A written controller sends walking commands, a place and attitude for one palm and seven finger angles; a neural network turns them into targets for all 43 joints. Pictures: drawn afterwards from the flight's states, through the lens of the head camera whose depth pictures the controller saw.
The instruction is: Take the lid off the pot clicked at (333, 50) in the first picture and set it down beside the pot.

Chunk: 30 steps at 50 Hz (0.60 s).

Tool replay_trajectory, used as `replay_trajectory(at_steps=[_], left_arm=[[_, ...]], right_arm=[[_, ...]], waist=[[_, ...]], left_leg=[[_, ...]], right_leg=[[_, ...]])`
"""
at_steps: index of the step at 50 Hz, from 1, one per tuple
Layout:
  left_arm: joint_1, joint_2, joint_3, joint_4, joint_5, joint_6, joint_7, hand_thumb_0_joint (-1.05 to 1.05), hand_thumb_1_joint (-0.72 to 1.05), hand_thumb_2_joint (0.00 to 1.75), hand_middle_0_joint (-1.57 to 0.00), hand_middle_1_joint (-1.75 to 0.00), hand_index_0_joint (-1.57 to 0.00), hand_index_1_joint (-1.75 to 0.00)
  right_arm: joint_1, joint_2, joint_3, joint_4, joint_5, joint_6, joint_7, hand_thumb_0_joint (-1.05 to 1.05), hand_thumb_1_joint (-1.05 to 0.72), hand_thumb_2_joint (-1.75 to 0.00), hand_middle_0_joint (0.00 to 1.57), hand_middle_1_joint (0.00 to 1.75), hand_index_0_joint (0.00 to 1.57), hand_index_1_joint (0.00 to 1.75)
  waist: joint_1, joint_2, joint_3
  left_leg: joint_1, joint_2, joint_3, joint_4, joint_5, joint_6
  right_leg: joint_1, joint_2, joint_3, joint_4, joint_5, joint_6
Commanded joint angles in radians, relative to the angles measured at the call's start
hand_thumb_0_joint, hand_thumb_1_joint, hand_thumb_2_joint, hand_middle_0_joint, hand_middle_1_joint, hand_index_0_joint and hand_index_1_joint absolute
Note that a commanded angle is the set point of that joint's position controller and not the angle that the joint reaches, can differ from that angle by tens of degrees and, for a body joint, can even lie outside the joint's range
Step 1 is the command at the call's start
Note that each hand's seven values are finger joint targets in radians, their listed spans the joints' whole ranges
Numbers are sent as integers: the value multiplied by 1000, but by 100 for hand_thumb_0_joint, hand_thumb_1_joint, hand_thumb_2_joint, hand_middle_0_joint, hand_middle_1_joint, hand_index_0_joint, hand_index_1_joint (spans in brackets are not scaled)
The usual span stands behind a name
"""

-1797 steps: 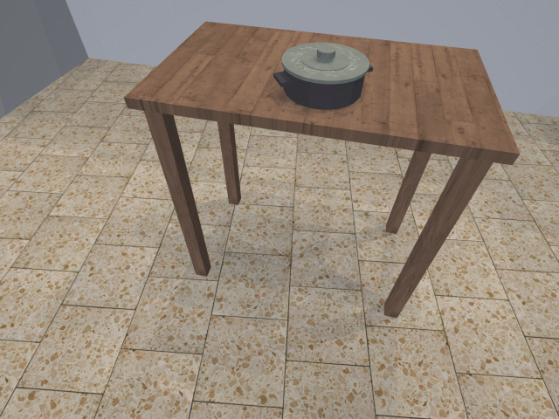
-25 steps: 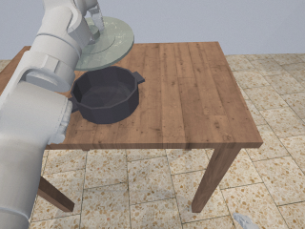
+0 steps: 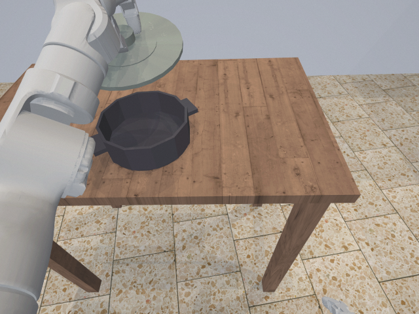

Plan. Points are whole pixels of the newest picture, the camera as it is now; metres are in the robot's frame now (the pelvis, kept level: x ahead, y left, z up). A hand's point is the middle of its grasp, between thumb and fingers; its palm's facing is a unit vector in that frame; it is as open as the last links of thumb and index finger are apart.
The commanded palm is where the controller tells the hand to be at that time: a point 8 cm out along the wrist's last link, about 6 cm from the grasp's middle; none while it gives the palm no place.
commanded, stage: move the lid sideways beside the pot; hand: left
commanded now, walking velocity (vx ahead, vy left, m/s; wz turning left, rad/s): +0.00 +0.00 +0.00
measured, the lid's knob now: (121, 36) +0.51 +0.14 +0.29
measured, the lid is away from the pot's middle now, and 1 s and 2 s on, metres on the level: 0.03 0.15 0.24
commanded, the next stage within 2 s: none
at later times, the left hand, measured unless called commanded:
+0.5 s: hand (63, 39) +0.47 +0.22 +0.30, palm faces -0.15 -0.12 -0.98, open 7.4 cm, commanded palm +0.45 +0.22 +0.38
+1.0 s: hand (24, 42) +0.45 +0.27 +0.31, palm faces -0.15 -0.15 -0.98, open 7.4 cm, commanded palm +0.45 +0.28 +0.38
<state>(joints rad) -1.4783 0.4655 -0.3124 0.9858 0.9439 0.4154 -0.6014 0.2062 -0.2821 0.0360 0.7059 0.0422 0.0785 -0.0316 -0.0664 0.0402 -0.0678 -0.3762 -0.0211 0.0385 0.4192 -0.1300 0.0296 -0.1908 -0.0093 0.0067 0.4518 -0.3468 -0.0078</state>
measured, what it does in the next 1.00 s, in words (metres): stands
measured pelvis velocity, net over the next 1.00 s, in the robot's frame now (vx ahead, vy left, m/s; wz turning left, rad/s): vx -0.01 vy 0.01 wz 0.02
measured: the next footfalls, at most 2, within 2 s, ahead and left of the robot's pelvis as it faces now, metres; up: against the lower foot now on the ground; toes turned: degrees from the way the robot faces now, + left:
none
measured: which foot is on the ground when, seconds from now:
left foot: down 0.00-1.00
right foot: down 0.00-1.00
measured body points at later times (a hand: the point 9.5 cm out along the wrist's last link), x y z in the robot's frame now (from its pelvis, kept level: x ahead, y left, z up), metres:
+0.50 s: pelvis +0.00 +0.00 +0.00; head +0.03 -0.01 +0.45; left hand +0.47 +0.22 +0.36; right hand +0.11 -0.27 -0.12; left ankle +0.05 +0.11 -0.74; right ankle -0.08 -0.12 -0.74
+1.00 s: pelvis -0.01 +0.01 +0.00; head +0.02 +0.00 +0.45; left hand +0.46 +0.28 +0.36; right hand +0.10 -0.25 -0.12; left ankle +0.05 +0.11 -0.74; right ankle -0.08 -0.12 -0.74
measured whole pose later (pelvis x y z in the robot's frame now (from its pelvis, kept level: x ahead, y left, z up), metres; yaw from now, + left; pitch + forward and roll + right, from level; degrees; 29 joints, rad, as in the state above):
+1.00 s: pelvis -0.01 +0.01 +0.00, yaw +1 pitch +6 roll +0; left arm -1.46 0.71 -0.22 1.06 1.01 0.31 -0.61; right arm 0.21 -0.29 0.04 0.69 0.06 0.14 -0.04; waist -0.08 0.04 -0.05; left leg -0.42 -0.02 0.02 0.44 -0.12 0.04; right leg -0.20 -0.01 -0.01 0.43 -0.32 0.00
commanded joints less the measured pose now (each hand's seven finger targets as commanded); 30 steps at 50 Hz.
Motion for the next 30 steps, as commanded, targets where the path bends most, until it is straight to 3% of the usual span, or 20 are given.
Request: replay_trajectory(at_steps=[1,3,4,7,8,10,11,13,14,16,17,18,21,23,24,25,26,28,29,30], left_arm=[[-635,299,92,-122,78,-13,65,0,79,86,-90,-111,-79,-103],[-640,333,118,-178,63,-25,66,0,79,86,-90,-111,-79,-103],[-688,355,122,-217,80,-32,68,0,79,86,-90,-111,-79,-103],[-645,320,88,-148,85,-24,57,0,79,86,-90,-111,-79,-103],[-619,285,76,-150,61,-27,54,0,79,86,-90,-111,-79,-103],[-661,387,136,-217,82,-43,56,0,79,86,-90,-111,-79,-103],[-680,367,110,-256,79,-49,52,0,79,86,-90,-111,-79,-103],[-639,326,87,-255,54,-49,45,0,79,86,-90,-111,-79,-103],[-663,387,127,-292,68,-52,49,0,79,86,-90,-111,-79,-103],[-623,350,94,-254,70,-49,40,0,79,86,-90,-111,-79,-103],[-621,376,117,-272,67,-50,41,0,79,86,-90,-111,-79,-103],[-588,353,98,-280,51,-48,38,0,79,86,-90,-111,-79,-103],[-614,411,133,-300,72,-52,42,0,79,86,-90,-111,-79,-103],[-565,392,120,-297,55,-51,38,0,79,86,-90,-111,-79,-103],[-621,437,143,-350,67,-54,42,0,79,86,-90,-111,-79,-103],[-600,437,151,-318,71,-54,42,0,79,86,-90,-111,-79,-103],[-589,392,109,-290,70,-51,39,0,79,86,-90,-111,-79,-103],[-548,408,126,-272,56,-49,38,0,79,86,-90,-111,-79,-103],[-621,485,167,-318,77,-60,46,0,79,86,-90,-111,-79,-103],[-606,440,135,-242,81,-61,44,0,79,86,-90,-111,-79,-103]], right_arm=[[-60,-145,-45,-117,-3,-2,-7,0,-90,-90,20,30,20,30],[-62,-150,-47,-133,-5,1,-6,0,-90,-90,20,30,20,30],[-62,-146,-45,-141,-4,7,-5,0,-90,-90,20,30,20,30],[-57,-147,-48,-139,3,19,-8,0,-90,-90,20,30,20,30],[-52,-148,-52,-137,4,14,-9,0,-90,-90,20,30,20,30],[-50,-150,-53,-148,-1,14,-11,0,-90,-90,20,30,20,30],[-46,-146,-54,-154,3,13,-10,0,-90,-90,20,30,20,30],[-41,-149,-60,-147,6,7,-10,0,-90,-90,20,30,20,30],[-33,-152,-59,-150,8,11,-5,0,-90,-90,20,30,20,30],[-39,-150,-60,-149,10,15,-5,0,-90,-90,20,30,20,30],[-34,-152,-63,-150,10,16,-4,0,-90,-90,20,30,20,30],[-43,-158,-62,-148,11,11,-4,0,-90,-90,20,30,20,30],[-39,-156,-61,-150,13,17,-3,0,-90,-90,20,30,20,30],[-45,-159,-64,-152,14,13,-3,0,-90,-90,20,30,20,30],[-41,-159,-61,-153,17,19,1,0,-90,-90,20,30,20,30],[-52,-156,-64,-157,17,19,-3,0,-90,-90,20,30,20,30],[-56,-154,-61,-153,22,23,-3,0,-90,-90,20,30,20,30],[-52,-165,-62,-146,19,20,-6,0,-90,-90,20,30,20,30],[-48,-165,-56,-147,19,26,-6,0,-90,-90,20,30,20,30],[-63,-156,-57,-146,20,26,-12,0,-90,-90,20,30,20,30]], waist=[[10,-95,-368],[21,-69,-430],[22,-64,-465],[5,-90,-391],[-1,-89,-379],[13,-91,-466],[10,-68,-488],[-1,-24,-460],[9,-27,-482],[1,-30,-434],[4,-20,-447],[1,-3,-445],[5,-6,-455],[1,21,-453],[7,17,-479],[3,4,-463],[-5,21,-424],[-3,33,-413],[5,15,-452],[-8,3,-416]], left_leg=[[359,-42,-15,40,252,53],[374,-40,-11,57,317,52],[396,-37,-11,52,323,50],[368,-38,-5,51,277,53],[376,-35,-9,57,306,56],[407,-38,-7,68,343,62],[423,-40,-7,74,381,63],[443,-35,-11,87,427,60],[455,-31,-18,80,420,57],[433,-37,-15,83,399,61],[445,-34,-19,85,401,59],[457,-32,-19,92,451,58],[458,-33,-28,87,422,57],[467,-32,-29,104,470,57],[472,-31,-28,92,438,53],[467,-31,-34,94,428,57],[456,-30,-34,86,394,53],[452,-29,-32,86,380,50],[455,-30,-36,70,345,47],[431,-36,-32,77,322,54]], right_leg=[[-90,46,-3,-53,444,-36],[-47,40,1,-41,503,-40],[-41,40,6,-39,487,-33],[-76,45,1,-53,467,-31],[-81,44,-6,-57,486,-36],[-39,41,12,-42,527,-28],[-36,41,13,-39,547,-26],[-62,44,1,-47,548,-33],[-58,49,6,-47,517,-27],[-81,49,0,-51,515,-28],[-79,51,-1,-50,508,-29],[-76,50,-6,-52,530,-37],[-85,55,-6,-52,495,-32],[-86,53,-8,-50,524,-38],[-78,55,-4,-54,495,-29],[-92,56,-7,-51,483,-34],[-122,58,-15,-58,443,-35],[-117,56,-21,-63,434,-43],[-94,57,-16,-64,408,-35],[-113,56,-16,-62,413,-39]])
